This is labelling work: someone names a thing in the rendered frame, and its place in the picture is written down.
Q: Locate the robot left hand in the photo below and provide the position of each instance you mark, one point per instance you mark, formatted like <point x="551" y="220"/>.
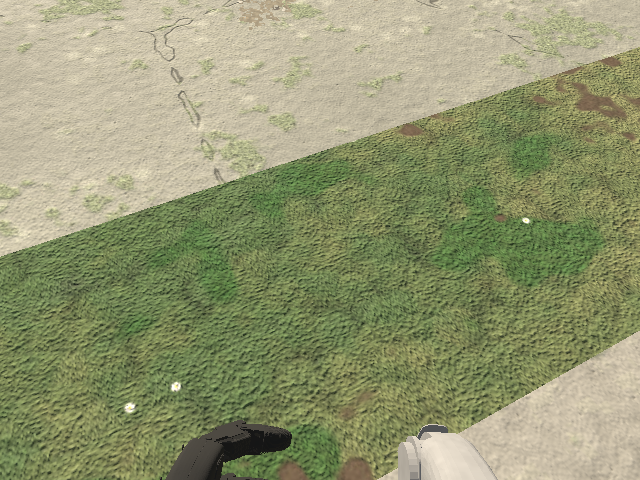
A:
<point x="202" y="459"/>

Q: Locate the robot right thigh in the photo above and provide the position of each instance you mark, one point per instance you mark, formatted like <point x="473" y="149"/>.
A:
<point x="441" y="456"/>

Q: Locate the right robot shin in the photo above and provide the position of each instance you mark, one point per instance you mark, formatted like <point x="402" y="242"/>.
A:
<point x="432" y="428"/>

